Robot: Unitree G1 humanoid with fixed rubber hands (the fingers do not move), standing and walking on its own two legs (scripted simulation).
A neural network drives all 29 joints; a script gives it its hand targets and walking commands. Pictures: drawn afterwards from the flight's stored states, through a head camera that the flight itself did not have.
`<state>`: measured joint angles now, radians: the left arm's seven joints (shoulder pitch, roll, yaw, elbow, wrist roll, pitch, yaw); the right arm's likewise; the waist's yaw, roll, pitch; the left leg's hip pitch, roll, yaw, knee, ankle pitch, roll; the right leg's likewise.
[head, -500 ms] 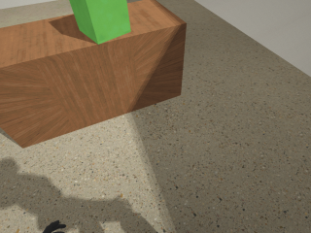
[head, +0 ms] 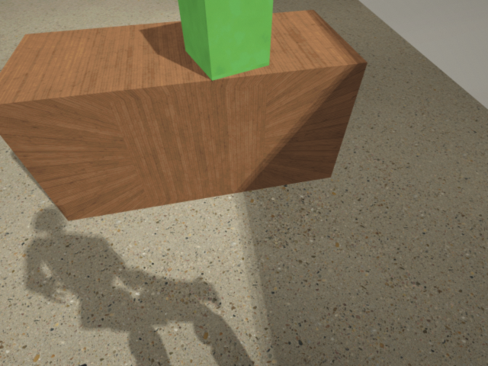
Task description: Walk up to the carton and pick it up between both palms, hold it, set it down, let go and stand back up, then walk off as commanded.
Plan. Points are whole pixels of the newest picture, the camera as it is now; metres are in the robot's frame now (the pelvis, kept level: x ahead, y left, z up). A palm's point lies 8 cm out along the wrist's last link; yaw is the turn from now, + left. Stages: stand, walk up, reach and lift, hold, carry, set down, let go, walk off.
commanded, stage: walk up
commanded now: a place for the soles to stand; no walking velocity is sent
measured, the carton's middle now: (223, 17) +1.25 +0.05 +0.06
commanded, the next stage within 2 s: none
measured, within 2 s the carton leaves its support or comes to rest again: neither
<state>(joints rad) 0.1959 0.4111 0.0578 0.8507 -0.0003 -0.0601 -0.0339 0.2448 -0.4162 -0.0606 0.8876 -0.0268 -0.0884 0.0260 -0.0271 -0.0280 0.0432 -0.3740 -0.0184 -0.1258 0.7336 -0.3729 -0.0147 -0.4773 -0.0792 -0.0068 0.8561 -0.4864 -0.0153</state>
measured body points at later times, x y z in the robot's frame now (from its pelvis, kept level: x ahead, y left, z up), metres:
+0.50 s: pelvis +0.12 +0.01 +0.01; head +0.14 +0.04 +0.46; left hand +0.16 +0.34 -0.12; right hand +0.25 -0.31 -0.08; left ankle +0.16 +0.15 -0.71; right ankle +0.14 -0.16 -0.66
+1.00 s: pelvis +0.22 +0.00 +0.00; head +0.23 +0.03 +0.45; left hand +0.21 +0.32 -0.13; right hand +0.37 -0.31 -0.09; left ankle +0.27 +0.13 -0.71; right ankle +0.23 -0.14 -0.71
